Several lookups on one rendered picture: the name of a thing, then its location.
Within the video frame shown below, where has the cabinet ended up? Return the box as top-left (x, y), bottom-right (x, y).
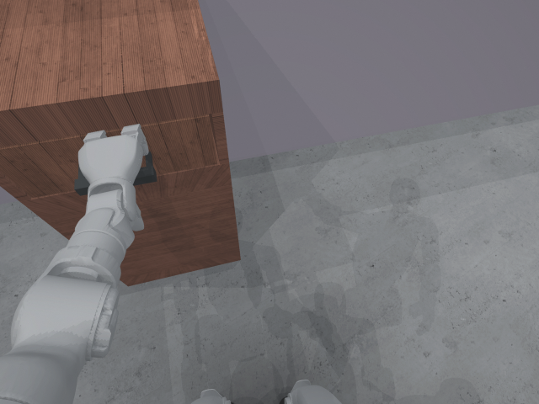
top-left (0, 0), bottom-right (241, 286)

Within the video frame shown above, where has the drawer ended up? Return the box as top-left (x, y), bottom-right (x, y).
top-left (0, 114), bottom-right (217, 198)

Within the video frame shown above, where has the left robot upper arm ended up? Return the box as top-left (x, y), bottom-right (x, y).
top-left (0, 275), bottom-right (120, 404)

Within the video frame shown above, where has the robot right shin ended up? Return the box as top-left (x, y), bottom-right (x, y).
top-left (291, 380), bottom-right (311, 393)

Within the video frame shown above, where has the robot left hand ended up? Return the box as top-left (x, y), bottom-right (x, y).
top-left (78, 124), bottom-right (149, 231)

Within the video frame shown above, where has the handle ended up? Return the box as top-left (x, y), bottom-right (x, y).
top-left (74, 152), bottom-right (157, 196)

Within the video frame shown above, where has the robot right thigh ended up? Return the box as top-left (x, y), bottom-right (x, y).
top-left (285, 385), bottom-right (342, 404)

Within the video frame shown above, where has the left robot forearm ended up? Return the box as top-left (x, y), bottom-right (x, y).
top-left (11, 178), bottom-right (136, 348)

